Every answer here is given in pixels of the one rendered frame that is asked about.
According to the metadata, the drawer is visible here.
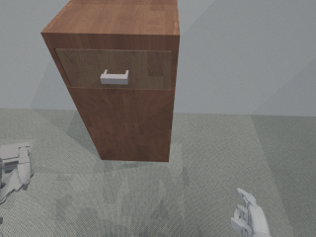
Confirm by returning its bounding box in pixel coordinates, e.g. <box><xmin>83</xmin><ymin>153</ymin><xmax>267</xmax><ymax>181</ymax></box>
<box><xmin>55</xmin><ymin>48</ymin><xmax>172</xmax><ymax>90</ymax></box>

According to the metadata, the cabinet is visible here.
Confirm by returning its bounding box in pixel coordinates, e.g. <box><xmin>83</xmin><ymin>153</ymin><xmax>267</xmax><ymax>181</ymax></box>
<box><xmin>40</xmin><ymin>0</ymin><xmax>181</xmax><ymax>162</ymax></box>

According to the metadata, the robot left hand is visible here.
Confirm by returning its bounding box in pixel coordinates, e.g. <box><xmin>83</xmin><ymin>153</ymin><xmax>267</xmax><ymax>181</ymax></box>
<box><xmin>0</xmin><ymin>142</ymin><xmax>35</xmax><ymax>205</ymax></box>

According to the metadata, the handle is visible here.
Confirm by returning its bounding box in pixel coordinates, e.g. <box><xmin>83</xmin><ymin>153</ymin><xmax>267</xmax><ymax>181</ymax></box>
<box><xmin>100</xmin><ymin>69</ymin><xmax>129</xmax><ymax>85</ymax></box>

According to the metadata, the robot right hand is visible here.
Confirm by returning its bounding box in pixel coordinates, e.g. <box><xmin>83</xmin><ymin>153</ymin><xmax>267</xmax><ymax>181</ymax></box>
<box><xmin>231</xmin><ymin>188</ymin><xmax>271</xmax><ymax>237</ymax></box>

